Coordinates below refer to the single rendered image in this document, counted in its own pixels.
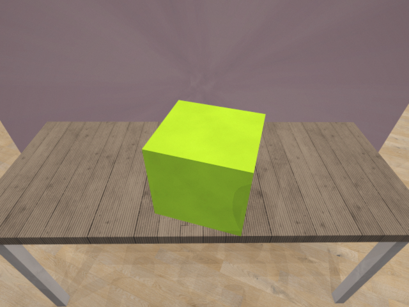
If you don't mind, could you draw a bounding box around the carton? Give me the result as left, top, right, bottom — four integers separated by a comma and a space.
142, 100, 266, 236

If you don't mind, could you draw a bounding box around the table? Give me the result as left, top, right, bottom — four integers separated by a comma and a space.
0, 122, 409, 306

